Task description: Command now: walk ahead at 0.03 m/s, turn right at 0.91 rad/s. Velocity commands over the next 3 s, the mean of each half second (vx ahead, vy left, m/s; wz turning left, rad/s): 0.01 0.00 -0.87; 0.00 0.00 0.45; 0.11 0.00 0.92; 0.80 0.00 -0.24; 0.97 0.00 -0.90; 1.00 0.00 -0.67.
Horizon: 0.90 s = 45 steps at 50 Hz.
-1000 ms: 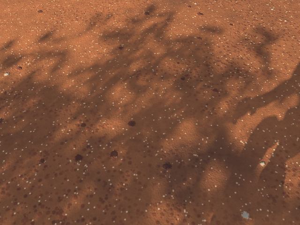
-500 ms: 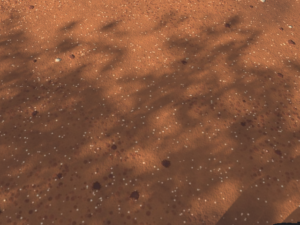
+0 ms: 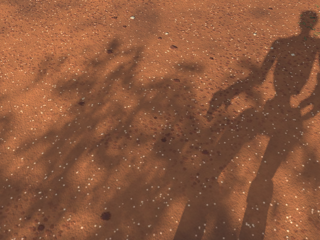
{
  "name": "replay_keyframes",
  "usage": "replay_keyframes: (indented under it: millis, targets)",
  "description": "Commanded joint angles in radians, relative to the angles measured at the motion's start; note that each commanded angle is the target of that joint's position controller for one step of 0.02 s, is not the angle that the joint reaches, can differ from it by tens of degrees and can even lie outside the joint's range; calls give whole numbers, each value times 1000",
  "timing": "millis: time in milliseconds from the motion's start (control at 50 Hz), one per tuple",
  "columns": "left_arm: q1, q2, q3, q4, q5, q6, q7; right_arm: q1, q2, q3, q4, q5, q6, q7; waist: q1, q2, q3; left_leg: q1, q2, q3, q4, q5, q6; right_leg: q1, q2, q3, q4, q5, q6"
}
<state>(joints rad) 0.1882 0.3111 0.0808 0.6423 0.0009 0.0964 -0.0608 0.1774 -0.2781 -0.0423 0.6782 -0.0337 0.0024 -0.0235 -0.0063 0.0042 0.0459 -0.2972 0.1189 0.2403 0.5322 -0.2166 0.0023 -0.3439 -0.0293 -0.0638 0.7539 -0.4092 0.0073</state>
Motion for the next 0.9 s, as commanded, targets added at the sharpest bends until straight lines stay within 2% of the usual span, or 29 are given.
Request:
replay_keyframes:
  millis: [20, 40, 60, 80, 100, 120, 140, 160, 180, 220, 280, 340, 400, 460, 480, 500, 520, 540, 560, 580, 600, 620, 660, 680, 740, 820, 860, 880, 900]
  targets:
    - [84, 67, 20, -54, 3, -20, 2, 33, -157, -57, -43, 13, -1, 16, 39, 98, -134, 27, 194, -80, 30, 121, 48, 190, 54, -29, -268, 122, -41]
    - [139, 149, 39, -40, 17, -32, 19, 73, -127, -54, -42, 14, 8, 25, 58, -126, -93, -159, 107, -4, 265, -124, -33, 287, -90, 228, -444, 190, -83]
    - [148, 333, 80, -71, 17, -38, 29, 4, -61, -30, -142, 13, 22, 17, 54, -383, -30, -456, -79, -58, 440, -473, -107, 275, -358, 666, -454, 580, -238]
    - [203, 290, 86, -65, 19, -37, 40, -93, -101, -31, -151, -7, 34, 5, 126, -200, -66, -454, -61, -231, 577, -452, -93, 276, -340, 602, -433, 622, -305]
    - [147, 247, 68, -62, 21, -35, 50, -67, -93, -30, -138, 9, 36, 6, 75, -173, -49, -444, -55, -270, 593, -348, -80, 239, -275, 512, -422, 543, -287]
    - [53, 213, 57, -76, 19, -29, 58, -34, -103, -34, -112, 20, 27, 7, 26, -143, -21, -413, -44, -285, 563, -224, -70, 193, -195, 429, -428, 459, -242]
    - [-10, 192, 49, -92, 10, -29, 62, -17, -121, -40, -101, 7, 20, 6, 5, -161, -37, -388, -57, -275, 563, -160, -63, 183, -145, 396, -420, 472, -216]
    - [-33, 169, 42, -100, 6, -30, 61, 16, -131, -44, -77, -6, 19, 8, -4, -154, -68, -350, -71, -268, 580, -129, -63, 178, -117, 370, -404, 537, -213]
    - [-19, 163, 39, -97, 3, -32, 57, 26, -131, -43, -68, -8, 21, 11, -2, -124, -93, -330, -84, -270, 582, -122, -62, 182, -110, 373, -393, 566, -212]
    - [21, 174, 45, -82, 2, -37, 52, 13, -111, -35, -71, 1, 25, 15, 13, -92, -104, -332, -98, -280, 524, -120, -62, 206, -102, 409, -382, 543, -215]
    - [63, 191, 53, -72, 8, -36, 52, -29, -104, -25, -85, 8, 28, 12, 44, -116, -92, -345, -124, -303, 410, -128, -58, 234, -101, 501, -376, 447, -230]
    - [72, 205, 58, -70, 15, -35, 50, -56, -110, -19, -93, 10, 21, 9, 55, -126, -91, -296, -156, -328, 314, -145, -41, 221, -96, 585, -364, 427, -234]
    - [46, 207, 60, -68, 18, -37, 44, -38, -118, -16, -87, 22, 12, 5, 41, -139, -103, -183, -186, -331, 219, -153, -21, 183, -77, 626, -341, 504, -216]
    - [0, 168, 42, -63, 14, -42, 48, 50, -116, -14, -55, 31, 5, -6, 1, -159, -132, 23, -179, -300, 41, -94, 2, 132, -51, 599, -300, 592, -159]
    - [-9, 144, 30, -56, 3, -43, 54, 73, -105, -12, -46, 26, 0, -12, -21, -140, -129, 126, -159, -297, -94, 16, 16, 82, -26, 576, -277, 506, -121]
    - [35, 89, 10, -46, 1, -48, 61, 38, -123, -11, -57, 12, -5, -18, 7, -32, -129, 189, -49, -429, -210, 14, 44, 29, 28, 516, -218, 289, -71]
    - [111, 21, -13, -38, 5, -50, 64, -45, -166, -5, -94, 1, -4, -17, 56, 181, -129, 221, 175, -709, -309, 75, 111, -52, 171, 354, -70, -52, -21]
    - [95, 101, 6, -20, 17, -40, 72, -11, -152, 0, -69, -4, -1, -2, 29, 177, -114, 76, 213, -808, -306, 139, 209, 12, 198, 314, -33, -160, -14]
    - [97, 98, 2, 0, 23, -36, 74, -42, -92, 18, -56, 7, -4, 12, 57, 138, -77, 34, 165, -762, -317, 81, 208, 63, 131, 291, -49, -95, -6]
    - [76, 88, -4, 12, 24, -37, 69, -75, -82, 20, -49, 15, -3, 20, 63, 149, -41, 13, 83, -681, -302, 42, 169, 86, 108, 230, -95, -16, 0]
    - [41, 93, -4, 10, 22, -42, 68, -67, -134, -1, -45, 14, 4, 23, 43, 188, -32, 38, 17, -647, -269, 68, 140, 71, 130, 183, -90, 14, 5]
    - [33, 111, 0, 5, 24, -47, 67, -31, -185, -23, -35, 18, 11, 23, 28, 208, -31, 92, 1, -656, -238, 145, 140, 18, 141, 154, -57, -5, 10]
    - [14, 110, -4, 2, 17, -51, 70, 47, -220, -50, -19, 29, 19, 30, 5, 158, -55, 190, 16, -707, -205, 256, 164, -74, 146, 142, 11, -70, 25]
    - [-4, 100, -9, -5, 14, -53, 75, 67, -220, -58, -14, 34, 21, 33, -2, 143, -64, 221, 19, -730, -198, 265, 174, -106, 141, 150, 27, -80, 29]
    - [-42, 80, -19, -19, 6, -59, 88, 78, -203, -75, -9, 32, 28, 38, -12, 154, -88, 250, -1, -770, -199, 244, 188, -125, 136, 160, 26, -82, 30]
    - [-28, 71, -26, -19, -1, -74, 98, 58, -201, -95, -9, 26, 42, 45, -6, 159, -119, 186, -31, -818, -209, 168, 169, -14, 152, 162, -101, -43, 6]
    - [35, 71, -26, 1, -2, -81, 108, 8, -200, -100, -20, 27, 49, 49, 29, 166, -121, 80, -65, -820, -209, 87, 124, 132, 166, 151, -260, 21, -16]
    - [87, 75, -23, 18, 2, -85, 117, -28, -194, -99, -29, 33, 50, 48, 64, 158, -113, -13, -108, -798, -196, -12, 74, 251, 155, 145, -409, 117, -27]
    - [98, 141, -7, 23, 12, -90, 129, -11, -154, -89, -36, 39, 46, 42, 53, 69, -110, -151, -186, -726, -120, -207, 7, 371, 22, 257, -527, 89, -58]
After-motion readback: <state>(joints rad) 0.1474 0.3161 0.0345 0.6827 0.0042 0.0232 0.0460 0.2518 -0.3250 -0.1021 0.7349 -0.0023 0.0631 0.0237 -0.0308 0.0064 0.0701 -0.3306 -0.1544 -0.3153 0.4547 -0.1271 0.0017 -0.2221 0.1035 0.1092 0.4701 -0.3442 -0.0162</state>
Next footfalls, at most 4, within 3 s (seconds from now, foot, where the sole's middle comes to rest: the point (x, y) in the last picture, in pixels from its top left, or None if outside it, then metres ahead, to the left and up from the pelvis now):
0.04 right None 0.03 -0.11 -0.77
0.50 left None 0.12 0.06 -0.77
0.90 right None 0.01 -0.11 -0.77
1.38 left None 0.01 0.10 -0.77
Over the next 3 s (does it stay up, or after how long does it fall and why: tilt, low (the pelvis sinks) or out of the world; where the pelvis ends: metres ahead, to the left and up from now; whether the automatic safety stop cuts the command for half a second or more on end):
stays up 1.24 -0.04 -0.01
